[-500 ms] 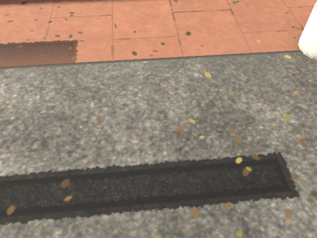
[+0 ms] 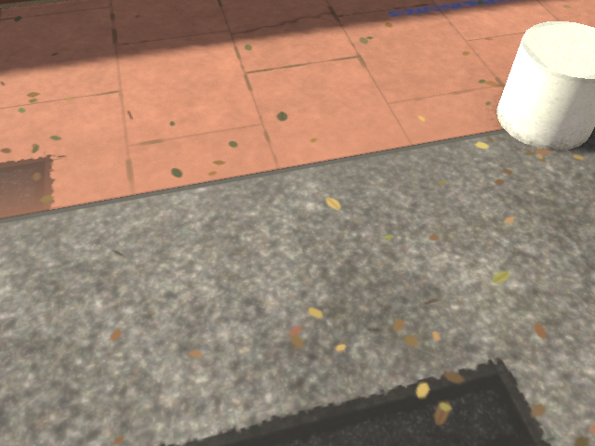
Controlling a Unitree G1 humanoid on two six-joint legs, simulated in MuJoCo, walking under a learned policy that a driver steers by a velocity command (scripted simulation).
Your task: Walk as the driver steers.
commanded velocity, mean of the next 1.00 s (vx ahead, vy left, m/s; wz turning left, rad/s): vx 0.50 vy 0.00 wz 0.49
